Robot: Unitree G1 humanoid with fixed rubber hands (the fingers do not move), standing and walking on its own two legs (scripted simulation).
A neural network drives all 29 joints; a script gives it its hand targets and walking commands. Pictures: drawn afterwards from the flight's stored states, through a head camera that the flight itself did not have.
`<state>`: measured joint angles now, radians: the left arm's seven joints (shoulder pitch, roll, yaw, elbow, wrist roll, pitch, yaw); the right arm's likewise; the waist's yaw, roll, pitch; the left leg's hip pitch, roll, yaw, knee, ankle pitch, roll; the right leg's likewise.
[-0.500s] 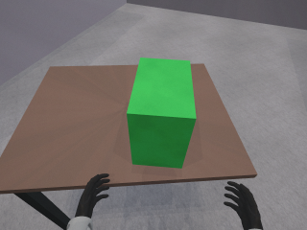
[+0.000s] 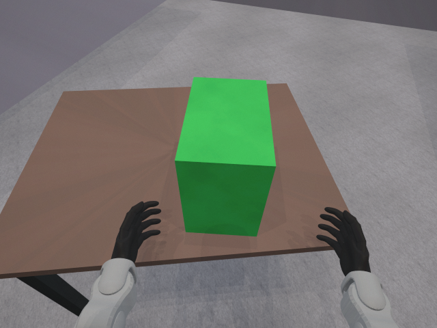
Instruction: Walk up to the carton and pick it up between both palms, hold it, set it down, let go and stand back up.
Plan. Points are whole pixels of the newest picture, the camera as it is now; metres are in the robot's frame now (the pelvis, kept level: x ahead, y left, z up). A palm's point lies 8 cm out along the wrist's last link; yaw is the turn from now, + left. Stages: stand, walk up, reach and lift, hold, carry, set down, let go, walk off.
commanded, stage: reach and lift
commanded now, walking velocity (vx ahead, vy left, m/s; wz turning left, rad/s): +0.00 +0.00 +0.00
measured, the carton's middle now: (225, 157) +0.47 +0.03 +0.03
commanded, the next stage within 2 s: none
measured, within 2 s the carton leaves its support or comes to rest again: neither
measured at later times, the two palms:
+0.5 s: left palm (138, 189) +0.31 +0.17 +0.10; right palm (353, 203) +0.32 -0.20 +0.09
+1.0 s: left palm (146, 137) +0.39 +0.17 +0.15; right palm (356, 150) +0.39 -0.20 +0.15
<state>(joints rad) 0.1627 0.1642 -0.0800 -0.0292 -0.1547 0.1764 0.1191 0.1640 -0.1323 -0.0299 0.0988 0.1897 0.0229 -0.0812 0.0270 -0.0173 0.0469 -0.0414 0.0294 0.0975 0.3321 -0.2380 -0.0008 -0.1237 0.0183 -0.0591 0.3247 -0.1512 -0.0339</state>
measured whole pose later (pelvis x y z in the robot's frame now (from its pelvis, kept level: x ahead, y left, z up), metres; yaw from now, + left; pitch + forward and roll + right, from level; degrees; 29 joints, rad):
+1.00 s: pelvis -0.02 -0.01 +0.00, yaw +0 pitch +4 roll +0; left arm -0.66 0.23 0.12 0.29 -0.14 0.60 0.09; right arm -0.70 -0.26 -0.02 0.48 0.33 0.35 -0.16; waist -0.04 -0.01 -0.03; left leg -0.23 0.04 0.10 0.35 -0.20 0.00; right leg -0.30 0.02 -0.06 0.33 -0.11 -0.04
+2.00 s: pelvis -0.02 -0.01 -0.01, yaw +2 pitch +14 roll +0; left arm -0.99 0.18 0.10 1.12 -0.10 0.04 0.13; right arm -0.97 -0.15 -0.17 1.08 0.13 0.06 -0.14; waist -0.03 0.01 -0.14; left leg -0.49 0.03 0.06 0.45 -0.21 -0.01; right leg -0.53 0.01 -0.09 0.38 -0.10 -0.04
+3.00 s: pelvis +0.00 +0.01 +0.00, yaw +3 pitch +9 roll -1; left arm -0.86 -0.07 0.57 1.04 0.45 -0.15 0.08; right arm -0.83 0.18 -0.78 0.99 -0.60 -0.27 -0.04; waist -0.03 0.02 -0.05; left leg -0.31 0.02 0.03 0.38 -0.23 0.00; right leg -0.31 0.01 -0.12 0.27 -0.11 -0.02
